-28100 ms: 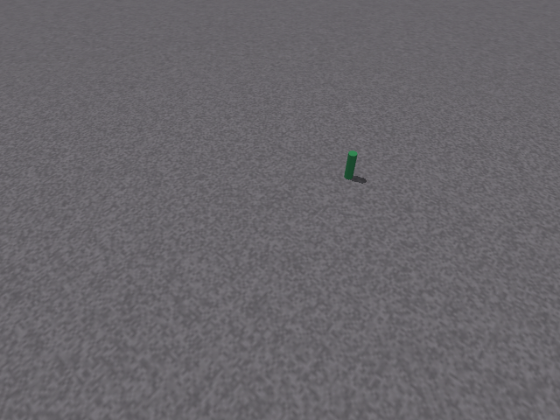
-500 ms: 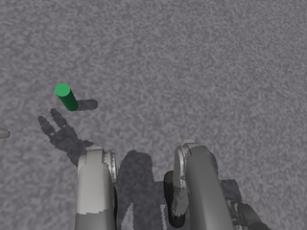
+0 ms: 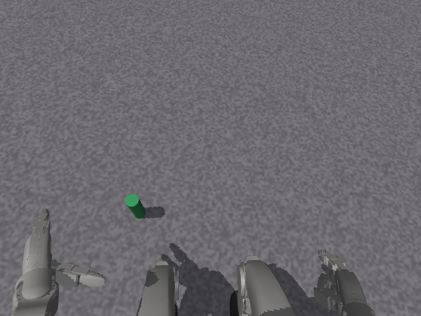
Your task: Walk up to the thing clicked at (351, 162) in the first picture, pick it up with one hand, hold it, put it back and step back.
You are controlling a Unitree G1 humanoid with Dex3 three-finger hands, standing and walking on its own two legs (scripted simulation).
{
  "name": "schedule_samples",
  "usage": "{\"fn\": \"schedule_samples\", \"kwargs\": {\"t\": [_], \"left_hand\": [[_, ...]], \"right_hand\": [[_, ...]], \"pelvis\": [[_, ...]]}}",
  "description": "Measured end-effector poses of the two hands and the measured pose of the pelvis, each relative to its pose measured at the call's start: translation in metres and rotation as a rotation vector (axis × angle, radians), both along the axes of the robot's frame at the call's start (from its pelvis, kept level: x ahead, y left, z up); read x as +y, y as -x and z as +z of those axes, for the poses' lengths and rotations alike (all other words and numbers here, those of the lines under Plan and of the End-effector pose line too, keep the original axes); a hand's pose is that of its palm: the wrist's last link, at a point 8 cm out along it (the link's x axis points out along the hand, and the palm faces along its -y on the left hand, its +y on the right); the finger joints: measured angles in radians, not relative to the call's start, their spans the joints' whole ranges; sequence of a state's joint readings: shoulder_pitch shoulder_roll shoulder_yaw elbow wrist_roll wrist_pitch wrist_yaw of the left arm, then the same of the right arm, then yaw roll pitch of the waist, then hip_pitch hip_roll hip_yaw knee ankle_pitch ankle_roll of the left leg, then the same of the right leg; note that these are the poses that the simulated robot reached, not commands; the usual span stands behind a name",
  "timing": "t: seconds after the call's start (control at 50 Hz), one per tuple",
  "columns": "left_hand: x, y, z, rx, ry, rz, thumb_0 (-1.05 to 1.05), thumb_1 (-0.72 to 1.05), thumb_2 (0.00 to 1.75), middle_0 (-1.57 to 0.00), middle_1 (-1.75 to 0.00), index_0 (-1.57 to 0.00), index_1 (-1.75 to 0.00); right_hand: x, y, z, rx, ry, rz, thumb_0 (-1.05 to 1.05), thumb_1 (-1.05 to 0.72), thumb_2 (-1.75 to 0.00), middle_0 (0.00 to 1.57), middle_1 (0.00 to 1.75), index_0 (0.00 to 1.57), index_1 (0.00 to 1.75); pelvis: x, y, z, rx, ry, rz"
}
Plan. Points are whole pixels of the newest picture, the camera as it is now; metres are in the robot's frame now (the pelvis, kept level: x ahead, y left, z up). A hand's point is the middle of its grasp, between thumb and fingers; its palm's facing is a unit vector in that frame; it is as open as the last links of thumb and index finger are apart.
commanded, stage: home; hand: left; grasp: from the side
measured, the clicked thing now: (136, 207) +0.49 +0.25 -0.53
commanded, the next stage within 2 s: stand in 1.96 s
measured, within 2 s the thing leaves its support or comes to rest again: neither
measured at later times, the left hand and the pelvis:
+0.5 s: hand (75, 279) +0.21 +0.19 +0.06, palm faces +0.14 -0.95 -0.28, open 17.4 cm; pelvis +0.05 +0.01 +0.11, yaw +1 degrees
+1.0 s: hand (80, 282) +0.21 +0.19 +0.06, palm faces +0.13 -0.95 -0.28, open 17.6 cm; pelvis +0.04 +0.00 +0.11, yaw +2 degrees
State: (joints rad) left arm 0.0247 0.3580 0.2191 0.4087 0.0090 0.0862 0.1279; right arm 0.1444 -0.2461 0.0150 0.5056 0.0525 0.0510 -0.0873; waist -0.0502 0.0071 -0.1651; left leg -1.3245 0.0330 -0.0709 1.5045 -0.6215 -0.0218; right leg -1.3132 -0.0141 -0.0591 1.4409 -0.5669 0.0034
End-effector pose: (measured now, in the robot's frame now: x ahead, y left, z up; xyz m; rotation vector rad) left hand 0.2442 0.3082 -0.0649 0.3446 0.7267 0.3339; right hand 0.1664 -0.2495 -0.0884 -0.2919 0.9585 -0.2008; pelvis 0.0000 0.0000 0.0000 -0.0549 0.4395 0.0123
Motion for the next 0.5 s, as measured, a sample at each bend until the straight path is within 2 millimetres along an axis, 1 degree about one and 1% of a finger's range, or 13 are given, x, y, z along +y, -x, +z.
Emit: {"fn": "schedule_samples", "kwargs": {"t": [0.14, 0.26, 0.34, 0.38, 0.44, 0.5], "left_hand": [[-0.029, 0.019, 0.051, 0.039, 0.057, 0.005, -0.01, -0.57, 0.04, -0.06, -0.06, -0.06, -0.05], [-0.048, 0.031, 0.096, 0.028, 0.088, -0.024, -0.01, -0.55, 0.06, -0.07, -0.06, -0.06, -0.06], [-0.059, 0.040, 0.123, 0.001, 0.110, -0.046, -0.01, -0.53, 0.07, -0.07, -0.07, -0.07, -0.06], [-0.063, 0.044, 0.134, -0.014, 0.121, -0.053, -0.01, -0.52, 0.08, -0.07, -0.07, -0.07, -0.07], [-0.067, 0.051, 0.143, -0.024, 0.136, -0.056, -0.01, -0.52, 0.08, -0.07, -0.07, -0.06, -0.06], [-0.068, 0.056, 0.149, -0.026, 0.145, -0.052, -0.01, -0.53, 0.07, -0.07, -0.06, -0.06, -0.06]], "right_hand": [[0.002, 0.007, 0.058, -0.037, 0.013, -0.039, 0.01, -0.90, -0.90, 0.21, 0.30, 0.20, 0.30], [0.010, 0.003, 0.095, -0.105, 0.010, -0.062, 0.01, -0.90, -0.90, 0.21, 0.30, 0.20, 0.30], [0.018, -0.006, 0.113, -0.168, 0.000, -0.066, 0.01, -0.90, -0.90, 0.21, 0.30, 0.20, 0.30], [0.022, -0.013, 0.120, -0.201, -0.006, -0.060, 0.01, -0.90, -0.90, 0.21, 0.30, 0.20, 0.30], [0.029, -0.024, 0.129, -0.248, -0.017, -0.042, 0.01, -0.90, -0.90, 0.21, 0.30, 0.20, 0.30], [0.034, -0.035, 0.136, -0.287, -0.024, -0.017, 0.01, -0.90, -0.90, 0.21, 0.30, 0.21, 0.30]], "pelvis": [[0.000, -0.018, 0.051, -0.096, -0.003, 0.009], [0.004, -0.031, 0.084, -0.177, -0.005, 0.013], [0.008, -0.039, 0.097, -0.220, -0.006, 0.013], [0.010, -0.042, 0.101, -0.238, -0.006, 0.013], [0.011, -0.044, 0.106, -0.260, -0.008, 0.015], [0.012, -0.045, 0.108, -0.275, -0.010, 0.017]]}}
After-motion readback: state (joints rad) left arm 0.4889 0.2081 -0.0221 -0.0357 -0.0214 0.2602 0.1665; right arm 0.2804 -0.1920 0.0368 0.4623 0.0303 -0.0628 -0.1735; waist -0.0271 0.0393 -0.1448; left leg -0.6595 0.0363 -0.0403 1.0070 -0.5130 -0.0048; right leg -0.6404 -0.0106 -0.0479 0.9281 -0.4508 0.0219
